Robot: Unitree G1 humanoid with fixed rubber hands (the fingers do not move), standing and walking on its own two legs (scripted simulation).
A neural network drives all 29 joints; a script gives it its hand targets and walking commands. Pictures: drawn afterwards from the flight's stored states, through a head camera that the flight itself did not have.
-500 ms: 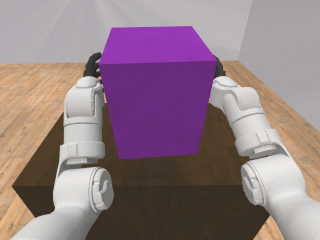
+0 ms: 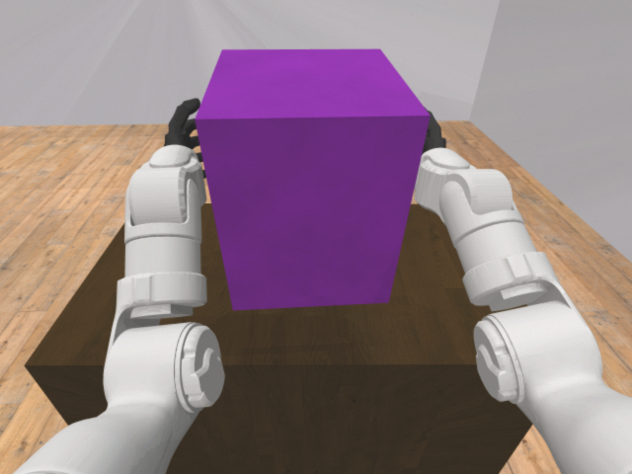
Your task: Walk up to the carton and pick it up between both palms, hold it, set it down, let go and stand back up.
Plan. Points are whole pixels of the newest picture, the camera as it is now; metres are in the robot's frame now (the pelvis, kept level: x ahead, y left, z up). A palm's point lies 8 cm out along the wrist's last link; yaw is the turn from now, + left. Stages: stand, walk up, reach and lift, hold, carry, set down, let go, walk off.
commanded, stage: hold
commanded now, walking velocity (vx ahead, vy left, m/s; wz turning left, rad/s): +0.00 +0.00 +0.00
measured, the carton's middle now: (307, 178) +0.39 +0.00 +0.25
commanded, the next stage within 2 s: none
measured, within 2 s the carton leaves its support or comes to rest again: neither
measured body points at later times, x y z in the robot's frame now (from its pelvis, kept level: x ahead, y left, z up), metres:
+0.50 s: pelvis +0.00 +0.00 +0.00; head -0.09 +0.02 +0.44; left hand +0.39 +0.15 +0.28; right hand +0.38 -0.15 +0.27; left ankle +0.02 +0.12 -0.75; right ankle +0.02 -0.13 -0.75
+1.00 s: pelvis +0.00 +0.00 +0.00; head -0.09 +0.02 +0.44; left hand +0.39 +0.15 +0.29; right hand +0.38 -0.15 +0.28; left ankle +0.02 +0.12 -0.75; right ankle +0.02 -0.13 -0.75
